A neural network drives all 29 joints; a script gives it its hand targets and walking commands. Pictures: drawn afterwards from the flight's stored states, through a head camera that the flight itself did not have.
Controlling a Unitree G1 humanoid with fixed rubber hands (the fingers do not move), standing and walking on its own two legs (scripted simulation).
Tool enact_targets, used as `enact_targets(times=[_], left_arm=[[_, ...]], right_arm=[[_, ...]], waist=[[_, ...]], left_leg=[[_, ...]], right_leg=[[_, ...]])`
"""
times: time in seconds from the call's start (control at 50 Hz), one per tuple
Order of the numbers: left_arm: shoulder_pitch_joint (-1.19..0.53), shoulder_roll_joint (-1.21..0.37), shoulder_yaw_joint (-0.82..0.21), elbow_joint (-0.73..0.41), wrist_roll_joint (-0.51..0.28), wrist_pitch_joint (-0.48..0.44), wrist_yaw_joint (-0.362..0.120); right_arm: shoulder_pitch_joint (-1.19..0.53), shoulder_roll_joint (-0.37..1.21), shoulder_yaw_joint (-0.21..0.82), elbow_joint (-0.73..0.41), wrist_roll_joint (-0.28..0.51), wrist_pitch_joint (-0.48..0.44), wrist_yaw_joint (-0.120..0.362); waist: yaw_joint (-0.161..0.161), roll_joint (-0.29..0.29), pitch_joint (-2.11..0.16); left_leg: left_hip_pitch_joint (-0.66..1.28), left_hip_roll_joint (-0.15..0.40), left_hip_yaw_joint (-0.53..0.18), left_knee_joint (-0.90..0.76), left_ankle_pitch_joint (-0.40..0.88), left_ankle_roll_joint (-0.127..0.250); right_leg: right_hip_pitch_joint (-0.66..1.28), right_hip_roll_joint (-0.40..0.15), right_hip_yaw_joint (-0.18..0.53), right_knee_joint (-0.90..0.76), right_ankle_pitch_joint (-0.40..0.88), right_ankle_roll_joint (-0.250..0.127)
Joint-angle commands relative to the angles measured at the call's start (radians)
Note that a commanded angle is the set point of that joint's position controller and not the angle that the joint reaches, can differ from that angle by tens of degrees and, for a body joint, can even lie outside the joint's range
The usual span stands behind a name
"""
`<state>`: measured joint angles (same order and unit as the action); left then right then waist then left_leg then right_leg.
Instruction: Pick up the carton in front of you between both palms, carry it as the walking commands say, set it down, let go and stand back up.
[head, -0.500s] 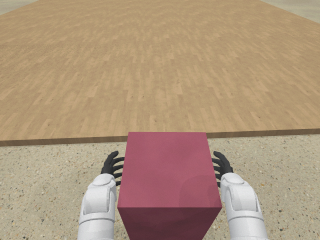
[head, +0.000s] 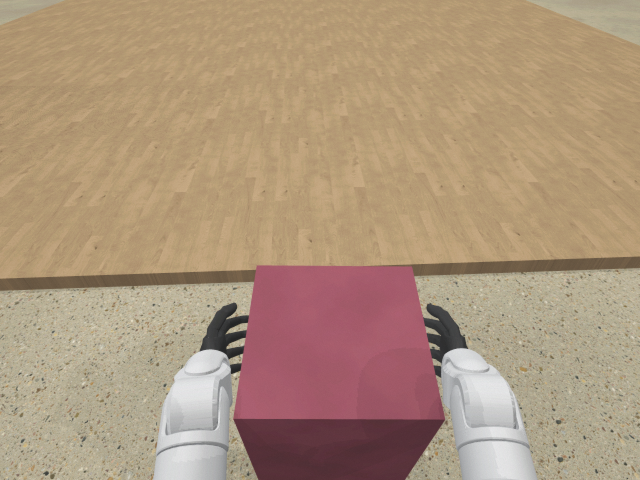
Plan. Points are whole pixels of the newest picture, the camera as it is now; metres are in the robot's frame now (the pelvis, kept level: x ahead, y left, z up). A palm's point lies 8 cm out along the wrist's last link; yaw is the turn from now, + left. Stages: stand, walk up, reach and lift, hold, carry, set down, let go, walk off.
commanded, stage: hold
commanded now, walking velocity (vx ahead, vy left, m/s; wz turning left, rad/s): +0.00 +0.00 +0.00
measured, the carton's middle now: (332, 378) +0.30 +0.00 -0.02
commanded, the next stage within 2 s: carry in 0.18 s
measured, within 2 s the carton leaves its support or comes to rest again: neither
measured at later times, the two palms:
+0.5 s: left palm (218, 306) +0.35 +0.15 +0.08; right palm (444, 311) +0.33 -0.15 +0.07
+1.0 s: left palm (215, 206) +0.58 +0.20 +0.08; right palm (383, 206) +0.57 -0.10 +0.08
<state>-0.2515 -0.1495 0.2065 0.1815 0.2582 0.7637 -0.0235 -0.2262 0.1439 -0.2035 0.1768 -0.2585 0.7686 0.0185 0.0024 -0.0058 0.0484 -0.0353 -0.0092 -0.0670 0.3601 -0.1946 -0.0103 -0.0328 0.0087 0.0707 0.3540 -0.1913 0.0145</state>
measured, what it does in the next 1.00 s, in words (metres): walks ahead: right foot, then left foot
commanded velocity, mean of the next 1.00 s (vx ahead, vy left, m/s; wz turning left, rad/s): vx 0.43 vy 0.00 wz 0.00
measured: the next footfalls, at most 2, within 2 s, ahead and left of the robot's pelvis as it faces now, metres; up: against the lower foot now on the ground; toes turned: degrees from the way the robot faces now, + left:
right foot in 0.54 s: +0.13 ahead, -0.11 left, +0.00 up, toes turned -9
left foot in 0.88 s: +0.42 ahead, +0.13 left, +0.00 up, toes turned +11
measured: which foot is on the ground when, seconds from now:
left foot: down 0.00-0.56, up 0.58-0.86, down 0.88-1.00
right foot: down 0.00-0.38, up 0.40-0.52, down 0.54-0.92, up 0.94-1.00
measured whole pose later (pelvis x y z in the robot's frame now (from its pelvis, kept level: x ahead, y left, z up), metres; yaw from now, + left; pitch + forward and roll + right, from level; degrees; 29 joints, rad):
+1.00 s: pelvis +0.32 +0.05 -0.02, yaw -2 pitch +4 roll +0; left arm -0.09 -0.13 0.09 -0.49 0.03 1.26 0.14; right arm -0.06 0.13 -0.06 -0.48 -0.06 1.25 -0.13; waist 0.00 -0.03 -0.11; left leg -0.42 0.04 0.25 0.55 -0.21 0.09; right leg -0.33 -0.10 -0.05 1.09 -0.40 -0.01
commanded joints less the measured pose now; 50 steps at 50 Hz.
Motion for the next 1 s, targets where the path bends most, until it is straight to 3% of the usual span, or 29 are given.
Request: enact_targets(times=[0.0, 0.02, 0.06, 0.14, 0.16, 0.2, 0.22, 0.28, 0.3, 0.34, 0.38, 0.4, 0.44, 0.46, 0.48, 0.5, 0.52, 0.54, 0.56, 0.58, 0.6, 0.64, 0.7, 0.82, 0.86, 0.88, 0.9, 0.92, 0.98], left_arm=[[-0.45, -0.91, -0.53, -0.037, -0.231, -0.029, -0.195], [-0.447, -0.876, -0.526, -0.037, -0.224, -0.029, -0.2], [-0.441, -0.901, -0.524, -0.022, -0.218, -0.026, -0.199], [-0.463, -0.883, -0.503, 0.0, -0.198, -0.025, -0.197], [-0.486, -0.889, -0.539, -0.04, -0.239, -0.027, -0.196], [-0.491, -0.891, -0.56, -0.056, -0.263, -0.016, -0.192], [-0.512, -0.903, -0.582, -0.081, -0.278, -0.01, -0.192], [-0.474, -0.913, -0.647, -0.171, -0.318, 0.023, -0.17], [-0.499, -0.904, -0.688, -0.212, -0.34, 0.044, -0.162], [-0.495, -0.873, -0.689, -0.242, -0.351, 0.095, -0.14], [-0.48, -0.845, -0.748, -0.333, -0.383, 0.149, -0.118], [-0.483, -0.845, -0.764, -0.323, -0.415, 0.182, -0.108], [-0.442, -0.836, -0.785, -0.395, -0.452, 0.228, -0.09], [-0.401, -0.835, -0.797, -0.442, -0.462, 0.244, -0.078], [-0.372, -0.83, -0.806, -0.471, -0.474, 0.266, -0.064], [-0.314, -0.831, -0.809, -0.474, -0.473, 0.286, -0.054], [-0.295, -0.826, -0.813, -0.531, -0.48, 0.303, -0.047], [-0.259, -0.811, -0.808, -0.587, -0.474, 0.322, -0.038], [-0.23, -0.799, -0.775, -0.567, -0.45, 0.341, -0.026], [-0.192, -0.803, -0.769, -0.581, -0.446, 0.361, -0.019], [-0.185, -0.811, -0.774, -0.649, -0.457, 0.372, -0.014], [-0.215, -0.861, -0.808, -0.724, -0.49, 0.388, -0.012], [-0.184, -0.84, -0.823, -0.746, -0.52, 0.413, -0.016], [-0.197, -0.722, -0.816, -0.772, -0.563, 0.463, -0.009], [-0.215, -0.692, -0.814, -0.774, -0.574, 0.484, 0.005], [-0.201, -0.682, -0.807, -0.747, -0.566, 0.492, 0.008], [-0.243, -0.678, -0.811, -0.817, -0.583, 0.499, 0.008], [-0.277, -0.698, -0.837, -0.819, -0.593, 0.508, 0.007], [-0.283, -0.786, -0.82, -0.756, -0.555, 0.494, -0.001]], right_arm=[[-0.508, 0.85, 0.549, -0.068, 0.234, -0.039, 0.204], [-0.504, 0.882, 0.552, -0.063, 0.233, -0.039, 0.203], [-0.504, 0.879, 0.556, -0.057, 0.246, -0.04, 0.2], [-0.513, 0.857, 0.513, -0.025, 0.208, -0.041, 0.201], [-0.541, 0.879, 0.563, -0.059, 0.248, -0.036, 0.203], [-0.535, 0.88, 0.575, -0.079, 0.269, -0.026, 0.198], [-0.543, 0.878, 0.575, -0.088, 0.269, -0.012, 0.195], [-0.574, 0.909, 0.677, -0.224, 0.339, 0.015, 0.179], [-0.564, 0.888, 0.687, -0.239, 0.34, 0.038, 0.167], [-0.548, 0.86, 0.716, -0.283, 0.347, 0.088, 0.144], [-0.475, 0.835, 0.727, -0.31, 0.368, 0.138, 0.115], [-0.446, 0.792, 0.709, -0.335, 0.357, 0.163, 0.095], [-0.43, 0.792, 0.717, -0.443, 0.384, 0.207, 0.063], [-0.425, 0.799, 0.763, -0.49, 0.406, 0.236, 0.053], [-0.38, 0.802, 0.766, -0.5, 0.433, 0.259, 0.046], [-0.371, 0.8, 0.789, -0.55, 0.442, 0.278, 0.04], [-0.313, 0.784, 0.792, -0.557, 0.456, 0.302, 0.037], [-0.323, 0.783, 0.809, -0.625, 0.473, 0.321, 0.037], [-0.363, 0.784, 0.821, -0.666, 0.489, 0.347, 0.042], [-0.35, 0.768, 0.84, -0.683, 0.514, 0.362, 0.047], [-0.311, 0.782, 0.847, -0.708, 0.533, 0.378, 0.051], [-0.277, 0.82, 0.853, -0.754, 0.54, 0.392, 0.048], [-0.232, 0.804, 0.841, -0.765, 0.52, 0.41, 0.027], [-0.194, 0.706, 0.783, -0.76, 0.479, 0.455, -0.022], [-0.197, 0.676, 0.753, -0.758, 0.482, 0.469, -0.032], [-0.173, 0.672, 0.751, -0.746, 0.476, 0.478, -0.034], [-0.17, 0.658, 0.747, -0.75, 0.482, 0.479, -0.031], [-0.202, 0.669, 0.754, -0.761, 0.496, 0.478, -0.028], [-0.283, 0.785, 0.789, -0.757, 0.523, 0.476, -0.008]], waist=[[-0.008, 0.017, -0.218], [0.004, -0.02, -0.261], [0.002, 0.035, -0.259], [-0.01, 0.019, -0.216], [-0.004, -0.021, -0.259], [0.001, -0.019, -0.241], [0.009, -0.062, -0.229], [0.012, -0.085, -0.334], [0.011, -0.081, -0.333], [-0.006, -0.015, -0.299], [-0.025, 0.224, -0.275], [-0.029, 0.231, -0.236], [-0.028, 0.189, -0.309], [-0.029, 0.144, -0.318], [-0.023, 0.182, -0.341], [-0.01, 0.116, -0.349], [-0.002, 0.07, -0.421], [0.021, -0.066, -0.434], [0.026, -0.285, -0.373], [0.028, -0.167, -0.372], [0.028, -0.113, -0.375], [0.02, -0.046, -0.345], [0.017, -0.102, -0.308], [0.013, -0.174, -0.257], [0.002, -0.103, -0.324], [-0.022, -0.054, -0.373], [-0.036, 0.268, -0.482], [-0.027, 0.289, -0.442], [-0.016, 0.083, -0.378]], left_leg=[[0.026, -0.085, 0.0, -0.039, 0.179, -0.002], [0.045, -0.086, -0.001, -0.044, 0.173, 0.003], [0.053, -0.092, -0.001, -0.028, 0.188, 0.002], [0.042, -0.094, 0.0, -0.037, 0.162, -0.002], [-0.066, 0.102, 0.005, 0.035, -0.012, 0.014], [-0.179, 0.07, -0.002, 0.032, -0.403, 0.01], [-0.209, 0.056, 0.009, 0.052, -0.451, 0.009], [-0.209, 0.023, 0.083, 0.145, -0.211, 0.005], [-0.2, 0.014, 0.091, 0.145, -0.242, 0.001], [-0.151, 0.089, -0.031, 0.008, -0.377, 0.047], [0.002, 0.277, -0.346, -0.151, -0.436, 0.129], [0.074, 0.324, -0.408, -0.139, -0.209, 0.174], [0.087, 0.329, -0.322, -0.118, -0.034, 0.197], [0.1, 0.276, -0.237, -0.084, 0.06, 0.17], [0.054, 0.25, -0.146, -0.057, 0.056, 0.145], [-0.059, 0.217, -0.068, -0.002, 0.046, 0.118], [-0.201, 0.172, 0.014, 0.094, -0.007, 0.069], [-0.405, 0.094, 0.119, 0.285, -0.114, 0.031], [-0.776, 0.019, 0.196, 0.517, -0.286, 0.002], [-0.836, 0.053, 0.131, 0.637, -0.345, 0.017], [-0.867, 0.084, 0.11, 0.678, -0.351, 0.023], [-0.838, 0.134, 0.111, 0.624, -0.224, 0.011], [-0.693, 0.085, 0.193, 0.41, -0.115, -0.012], [-0.341, 0.035, 0.302, 0.155, 0.111, 0.02], [-0.098, -0.015, 0.367, 0.111, 0.033, 0.04], [0.071, 0.081, 0.216, 0.103, -0.049, 0.051], [0.245, 0.384, -0.284, -0.063, -0.302, 0.16], [0.239, 0.47, -0.518, -0.177, -0.308, 0.209], [0.045, 0.396, -0.241, -0.178, -0.137, 0.163]], right_leg=[[0.015, 0.081, -0.003, -0.042, 0.155, -0.008], [0.033, 0.087, -0.006, -0.047, 0.149, 0.003], [0.047, 0.075, 0.008, -0.042, 0.162, -0.006], [0.014, 0.092, -0.009, -0.045, 0.114, -0.007], [-0.135, -0.111, 0.007, 0.011, -0.066, -0.023], [-0.219, -0.106, 0.068, -0.066, -0.477, -0.041], [-0.25, -0.112, 0.094, -0.084, -0.535, -0.046], [-0.178, -0.147, 0.103, -0.05, -0.372, -0.077], [-0.219, -0.129, 0.11, -0.047, -0.413, -0.082], [-0.349, -0.115, 0.045, 0.07, -0.466, -0.068], [-0.576, -0.012, -0.119, 0.332, -0.298, -0.024], [-0.67, -0.026, -0.156, 0.339, -0.326, -0.024], [-0.602, -0.047, -0.163, 0.284, -0.307, -0.029], [-0.553, -0.017, -0.187, 0.22, -0.236, -0.025], [-0.471, 0.009, -0.228, 0.128, -0.185, -0.017], [-0.275, 0.026, -0.262, 0.027, -0.097, -0.022], [-0.009, -0.018, -0.21, -0.038, -0.018, -0.023], [0.189, -0.162, 0.003, -0.132, -0.151, -0.054], [0.354, -0.403, 0.352, -0.135, -0.044, -0.168], [0.355, -0.467, 0.416, -0.098, 0.065, -0.241], [0.353, -0.459, 0.363, -0.086, 0.077, -0.272], [0.258, -0.411, 0.233, -0.158, 0.077, -0.214], [0.153, -0.295, -0.006, -0.168, 0.171, -0.157], [-0.064, -0.255, -0.166, -0.095, 0.162, -0.103], [-0.109, -0.189, -0.274, 0.169, 0.378, -0.061], [-0.244, -0.165, -0.264, 0.378, 0.267, -0.024], [-0.493, -0.051, -0.264, 0.703, -0.035, 0.028], [-0.642, -0.029, -0.138, 0.857, -0.28, 0.005], [-0.643, -0.173, -0.064, 0.856, -0.118, -0.059]])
